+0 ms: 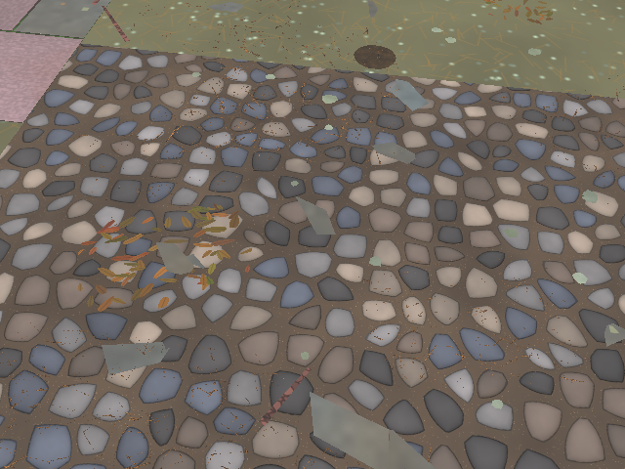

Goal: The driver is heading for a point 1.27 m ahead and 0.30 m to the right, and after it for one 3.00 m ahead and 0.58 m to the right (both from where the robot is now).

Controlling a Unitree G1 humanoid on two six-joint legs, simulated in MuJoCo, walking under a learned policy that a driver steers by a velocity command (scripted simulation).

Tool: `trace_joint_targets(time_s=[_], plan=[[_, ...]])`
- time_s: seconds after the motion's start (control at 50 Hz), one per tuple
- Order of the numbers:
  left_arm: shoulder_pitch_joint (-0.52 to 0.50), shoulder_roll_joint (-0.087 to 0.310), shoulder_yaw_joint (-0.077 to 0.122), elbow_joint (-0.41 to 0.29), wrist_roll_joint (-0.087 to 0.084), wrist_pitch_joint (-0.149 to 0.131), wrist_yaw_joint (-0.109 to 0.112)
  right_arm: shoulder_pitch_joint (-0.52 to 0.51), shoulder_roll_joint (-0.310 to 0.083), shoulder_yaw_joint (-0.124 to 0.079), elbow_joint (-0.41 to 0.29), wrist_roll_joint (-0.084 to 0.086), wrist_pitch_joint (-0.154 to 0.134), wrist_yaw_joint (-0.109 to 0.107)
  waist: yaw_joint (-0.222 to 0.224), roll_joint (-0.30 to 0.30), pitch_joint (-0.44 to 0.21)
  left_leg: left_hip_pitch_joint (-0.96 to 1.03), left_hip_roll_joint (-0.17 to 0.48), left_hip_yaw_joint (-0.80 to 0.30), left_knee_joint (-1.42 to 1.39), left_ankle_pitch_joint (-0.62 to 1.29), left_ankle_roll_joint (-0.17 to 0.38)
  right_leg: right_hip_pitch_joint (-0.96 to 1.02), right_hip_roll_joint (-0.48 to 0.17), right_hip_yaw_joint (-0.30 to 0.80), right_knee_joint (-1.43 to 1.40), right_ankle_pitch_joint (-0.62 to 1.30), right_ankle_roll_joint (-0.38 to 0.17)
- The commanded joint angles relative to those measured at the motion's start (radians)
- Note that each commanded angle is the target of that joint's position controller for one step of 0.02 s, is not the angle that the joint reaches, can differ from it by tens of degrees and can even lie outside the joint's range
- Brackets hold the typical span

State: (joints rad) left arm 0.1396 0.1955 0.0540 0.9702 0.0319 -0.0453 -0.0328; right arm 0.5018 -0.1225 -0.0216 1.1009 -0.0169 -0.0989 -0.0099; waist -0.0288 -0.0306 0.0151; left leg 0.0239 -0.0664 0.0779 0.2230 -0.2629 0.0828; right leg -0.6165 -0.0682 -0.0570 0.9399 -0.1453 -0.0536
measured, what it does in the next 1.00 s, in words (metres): walks ahead: right foot, then left foot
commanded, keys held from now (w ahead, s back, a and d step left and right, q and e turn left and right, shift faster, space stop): w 0.74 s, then w+e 0.26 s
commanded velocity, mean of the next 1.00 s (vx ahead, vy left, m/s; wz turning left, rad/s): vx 0.49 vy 0.00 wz -0.06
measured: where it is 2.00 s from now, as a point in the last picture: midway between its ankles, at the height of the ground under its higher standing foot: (348, 263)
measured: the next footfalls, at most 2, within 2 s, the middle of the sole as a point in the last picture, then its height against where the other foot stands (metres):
right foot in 0.20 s outside the picture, level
left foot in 0.76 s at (267, 419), level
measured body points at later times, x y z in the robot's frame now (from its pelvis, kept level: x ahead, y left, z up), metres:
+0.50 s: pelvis +0.29 -0.03 +0.00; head +0.31 -0.04 +0.45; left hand +0.23 +0.20 -0.15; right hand +0.39 -0.27 -0.14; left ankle +0.39 +0.13 -0.67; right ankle +0.26 -0.08 -0.74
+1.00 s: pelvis +0.58 +0.03 +0.00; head +0.60 +0.04 +0.45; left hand +0.65 +0.27 -0.15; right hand +0.56 -0.22 -0.14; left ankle +0.57 +0.09 -0.74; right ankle +0.59 -0.12 -0.66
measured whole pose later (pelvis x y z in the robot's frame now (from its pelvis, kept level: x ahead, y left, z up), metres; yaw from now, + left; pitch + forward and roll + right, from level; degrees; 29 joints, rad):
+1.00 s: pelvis +0.58 +0.03 +0.00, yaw -5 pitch +0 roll +1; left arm 0.25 0.21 0.07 0.97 0.03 -0.03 -0.02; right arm 0.34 -0.19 -0.06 1.02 -0.02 -0.11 -0.01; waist 0.00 -0.04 0.05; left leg -0.12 -0.05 0.19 0.31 -0.19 0.09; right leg -0.57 -0.08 0.01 1.11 -0.20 -0.08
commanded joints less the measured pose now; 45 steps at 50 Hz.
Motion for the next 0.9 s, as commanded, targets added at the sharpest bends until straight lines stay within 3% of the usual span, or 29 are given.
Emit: trace_joint_targets(time_s=[0.02, 0.08, 0.12, 0.16, 0.18, 0.2, 0.22, 0.24, 0.26, 0.28, 0.3, 0.32, 0.36, 0.44, 0.54, 0.64, 0.7, 0.72, 0.74, 0.76, 0.78, 0.8, 0.82, 0.84, 0.88, 0.9], plan=[[-0.128, 0.0, -0.01, -0.086, -0.008, -0.003, -0.005, 0.063, -0.112, -0.01, -0.021, 0.001, -0.014, -0.004, 0.001, 0.107, 0.137, -0.063, 0.238, -0.123, -0.093, 0.495, 0.091, -0.06, 0.025, -0.048, -0.175, 0.083, 0.008], [-0.196, 0.01, -0.014, -0.116, -0.015, -0.004, -0.003, 0.083, -0.129, -0.012, -0.011, 0.001, -0.018, -0.01, -0.009, 0.123, 0.139, -0.032, 0.252, -0.102, -0.086, 0.591, 0.088, 0.025, 0.052, -0.076, -0.31, 0.114, -0.02], [-0.178, 0.03, -0.006, -0.122, -0.015, -0.009, 0.005, 0.066, -0.143, -0.015, -0.008, -0.001, -0.021, -0.012, 0.016, 0.121, 0.118, 0.02, 0.269, -0.085, -0.027, 0.766, 0.083, 0.093, 0.075, -0.08, -0.354, 0.089, -0.056], [-0.04, 0.064, 0.012, -0.084, -0.013, -0.019, 0.019, 0.039, -0.17, -0.024, -0.009, -0.006, -0.019, -0.016, 0.081, 0.13, 0.034, 0.075, 0.272, -0.064, 0.158, 1.018, 0.068, 0.241, 0.125, -0.086, -0.369, 0.017, -0.096], [0.107, 0.083, 0.026, -0.035, -0.013, -0.027, 0.026, 0.025, -0.181, -0.027, -0.011, -0.006, -0.012, -0.017, 0.139, 0.121, -0.041, 0.061, 0.258, -0.051, 0.33, 1.027, 0.058, 0.391, 0.146, -0.087, -0.422, 0.025, -0.115], [0.254, 0.119, 0.043, 0.009, 0.003, -0.034, 0.035, 0.018, -0.177, -0.027, -0.018, 0.001, -0.009, -0.013, 0.197, 0.101, -0.116, -0.073, 0.227, -0.035, 0.548, 0.84, 0.048, 0.609, 0.08, -0.02, -0.457, 0.011, -0.141], [0.383, 0.216, 0.069, 0.022, 0.028, -0.036, 0.042, 0.063, -0.1, -0.011, -0.05, 0.02, -0.006, -0.003, 0.199, -0.047, -0.248, -0.328, 0.128, 0.013, 0.917, 0.363, 0.025, 0.854, -0.202, 0.341, -0.486, -0.149, -0.22], [0.341, 0.221, 0.073, 0.02, 0.006, -0.021, 0.027, 0.119, -0.094, -0.023, -0.048, 0.035, -0.002, 0.008, 0.142, -0.153, -0.322, -0.563, -0.025, -0.078, 1.194, -0.232, 0.013, 0.935, -0.352, 0.788, -0.667, -0.228, -0.328], [0.207, 0.184, 0.062, 0.0, -0.017, -0.018, 0.021, 0.014, -0.142, -0.034, -0.078, 0.015, 0.003, 0.005, 0.096, -0.038, -0.164, -0.653, 0.061, -0.137, 1.204, -0.137, 0.029, 0.794, -0.307, 0.667, -0.71, -0.333, -0.288], [0.128, 0.114, 0.043, -0.014, -0.023, -0.026, 0.018, -0.076, -0.143, -0.034, -0.103, 0.005, -0.002, 0.01, 0.083, 0.018, -0.047, -0.656, 0.1, -0.13, 1.147, -0.057, 0.03, 0.641, -0.274, 0.532, -0.745, -0.292, -0.257], [0.102, 0.07, 0.029, -0.008, -0.018, -0.035, 0.018, -0.097, -0.12, -0.034, -0.106, 0.002, -0.001, 0.011, 0.046, 0.054, 0.019, -0.612, 0.133, -0.128, 1.075, -0.02, 0.03, 0.525, -0.23, 0.432, -0.776, -0.184, -0.221], [0.119, 0.037, 0.017, 0.011, -0.017, -0.045, 0.024, -0.093, -0.108, -0.036, -0.107, -0.014, 0.011, 0.014, 0.017, 0.044, 0.036, -0.559, 0.154, -0.131, 1.019, -0.01, 0.021, 0.454, -0.19, 0.353, -0.786, -0.09, -0.193], [0.171, 0.031, 0.008, 0.038, -0.016, -0.061, 0.033, -0.064, -0.075, -0.032, -0.099, -0.025, 0.035, 0.024, -0.009, 0.019, 0.038, -0.508, 0.162, -0.114, 0.959, -0.002, 0.001, 0.406, -0.151, 0.261, -0.798, 0.039, -0.176], [0.253, 0.082, 0.011, 0.056, -0.018, -0.071, 0.034, -0.224, -0.099, -0.036, -0.163, -0.024, 0.057, 0.035, 0.001, -0.001, 0.079, -0.641, 0.189, -0.071, 0.819, 0.11, -0.034, 0.439, -0.121, 0.171, -0.837, 0.135, -0.171], [0.347, 0.076, -0.001, 0.069, -0.022, -0.069, 0.034, -0.439, -0.092, -0.025, -0.235, -0.007, 0.053, 0.042, 0.058, -0.022, 0.094, -0.666, 0.163, -0.013, 0.536, 0.265, -0.055, 0.53, -0.087, 0.096, -0.827, 0.311, -0.134], [0.42, 0.088, -0.002, 0.096, -0.011, -0.065, 0.046, -0.558, -0.103, -0.022, -0.28, -0.004, 0.043, 0.04, 0.092, -0.038, 0.102, -0.673, 0.124, 0.012, 0.386, 0.242, -0.02, 0.705, -0.131, 0.086, -0.772, 0.44, -0.143], [0.382, 0.112, 0.004, 0.096, -0.004, -0.062, 0.055, -0.497, -0.127, -0.034, -0.273, -0.005, 0.03, 0.032, 0.04, -0.051, 0.069, -0.543, 0.072, 0.029, 0.322, 0.126, 0.028, 0.755, -0.152, 0.063, -0.65, 0.716, -0.126], [0.368, 0.124, 0.008, 0.096, -0.003, -0.06, 0.056, -0.401, -0.144, -0.044, -0.244, -0.007, 0.025, 0.025, -0.002, -0.056, 0.019, -0.429, 0.039, 0.037, 0.3, 0.097, 0.048, 0.755, -0.146, 0.054, -0.541, 0.828, -0.114], [0.346, 0.127, 0.008, 0.092, -0.007, -0.055, 0.055, -0.236, -0.163, -0.058, -0.187, -0.012, 0.016, 0.016, -0.073, -0.032, -0.064, -0.235, 0.019, 0.047, 0.232, 0.145, 0.071, 0.707, -0.114, 0.024, -0.358, 0.816, -0.095], [0.343, 0.097, -0.002, 0.069, -0.02, -0.055, 0.05, -0.065, -0.226, -0.079, -0.148, -0.039, 0.006, 0.005, -0.13, 0.021, -0.172, 0.044, 0.173, -0.115, 0.226, 0.099, 0.115, 0.496, -0.074, 0.013, -0.1, 0.534, -0.08], [0.465, -0.016, -0.025, 0.047, -0.069, -0.052, 0.037, 0.02, -0.334, -0.107, -0.141, -0.055, 0.007, 0.006, -0.092, 0.257, -0.325, 0.354, 0.505, -0.614, 0.152, 0.024, 0.261, 0.118, 0.109, -0.043, 0.318, -0.183, -0.031], [0.403, 0.093, 0.005, 0.058, -0.044, -0.047, 0.043, -0.057, -0.288, -0.1, -0.151, -0.017, 0.024, 0.015, -0.077, 0.12, -0.301, 0.266, 0.491, -0.714, 0.056, -0.042, 0.244, 0.031, 0.106, 0.101, 0.423, -0.32, -0.047], [0.312, 0.095, 0.01, 0.024, -0.036, -0.047, 0.041, -0.18, -0.235, -0.082, -0.17, -0.007, 0.023, 0.018, -0.032, 0.087, -0.133, 0.104, 0.459, -0.534, 0.028, -0.054, 0.201, -0.005, 0.05, 0.115, 0.399, -0.236, -0.053], [0.268, 0.078, 0.008, 0.017, -0.032, -0.048, 0.038, -0.237, -0.172, -0.065, -0.175, -0.009, 0.013, 0.022, -0.012, 0.045, -0.051, -0.022, 0.417, -0.423, -0.016, 0.016, 0.164, 0.018, 0.013, 0.114, 0.342, -0.172, -0.054], [0.279, 0.045, 0.011, 0.023, -0.006, -0.022, 0.028, -0.241, -0.109, -0.045, -0.149, -0.006, -0.001, 0.011, 0.039, 0.078, 0.016, -0.164, 0.338, -0.245, -0.058, 0.119, 0.087, 0.096, -0.023, 0.111, 0.256, -0.129, -0.045], [0.288, 0.028, 0.012, 0.026, -0.001, -0.008, 0.021, -0.217, -0.106, -0.042, -0.139, -0.005, -0.009, 0.007, 0.048, 0.088, 0.018, -0.185, 0.327, -0.204, -0.066, 0.16, 0.076, 0.118, -0.022, 0.107, 0.243, -0.118, -0.04]])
